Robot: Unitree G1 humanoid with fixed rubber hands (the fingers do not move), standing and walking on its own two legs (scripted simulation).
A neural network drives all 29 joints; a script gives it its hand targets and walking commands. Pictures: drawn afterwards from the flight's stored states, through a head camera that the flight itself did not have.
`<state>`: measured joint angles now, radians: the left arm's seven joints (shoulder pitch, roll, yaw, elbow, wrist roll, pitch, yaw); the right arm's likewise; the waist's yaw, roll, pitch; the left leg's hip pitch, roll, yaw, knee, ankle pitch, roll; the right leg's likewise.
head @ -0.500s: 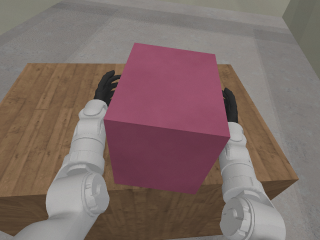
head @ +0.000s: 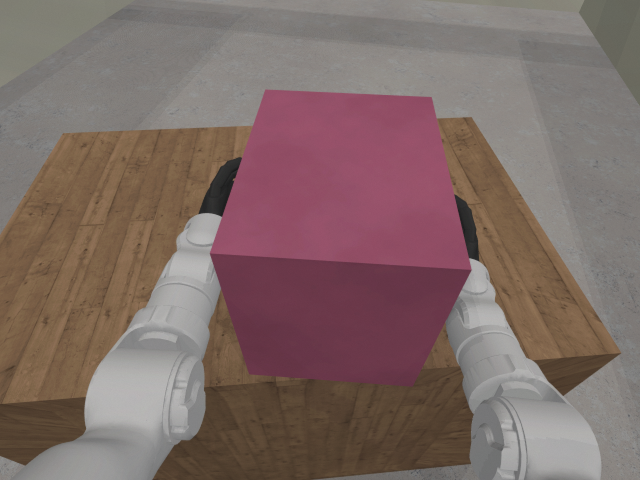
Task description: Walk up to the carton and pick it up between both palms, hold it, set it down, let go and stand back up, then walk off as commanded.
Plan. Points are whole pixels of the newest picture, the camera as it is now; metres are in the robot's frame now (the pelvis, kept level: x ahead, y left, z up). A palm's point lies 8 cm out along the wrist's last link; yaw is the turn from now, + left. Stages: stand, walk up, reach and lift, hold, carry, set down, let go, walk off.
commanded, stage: set down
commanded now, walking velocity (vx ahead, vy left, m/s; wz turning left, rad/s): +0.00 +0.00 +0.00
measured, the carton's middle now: (338, 237) +0.42 -0.04 +0.08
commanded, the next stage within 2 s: none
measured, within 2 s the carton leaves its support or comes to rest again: neither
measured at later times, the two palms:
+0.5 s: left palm (201, 233) +0.41 +0.13 +0.12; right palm (496, 276) +0.34 -0.23 +0.08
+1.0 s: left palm (180, 292) +0.35 +0.16 +0.08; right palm (530, 335) +0.26 -0.25 +0.07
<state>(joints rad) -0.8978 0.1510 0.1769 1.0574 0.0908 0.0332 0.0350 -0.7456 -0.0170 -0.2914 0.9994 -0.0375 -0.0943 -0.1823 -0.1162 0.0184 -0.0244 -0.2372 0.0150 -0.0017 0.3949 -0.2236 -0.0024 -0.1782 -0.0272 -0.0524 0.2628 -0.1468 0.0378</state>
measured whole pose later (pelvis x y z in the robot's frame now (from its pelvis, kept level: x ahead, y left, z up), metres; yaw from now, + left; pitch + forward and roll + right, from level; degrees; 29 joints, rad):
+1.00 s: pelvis -0.04 -0.01 +0.00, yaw +0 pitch +2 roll -1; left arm -0.53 0.26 0.06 0.72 -0.10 0.14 -0.06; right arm -0.30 -0.17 -0.04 0.51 0.26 0.04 -0.19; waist -0.12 -0.01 -0.06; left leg -0.26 0.02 0.00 0.41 -0.18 0.00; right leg -0.22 -0.02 -0.05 0.33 -0.13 0.02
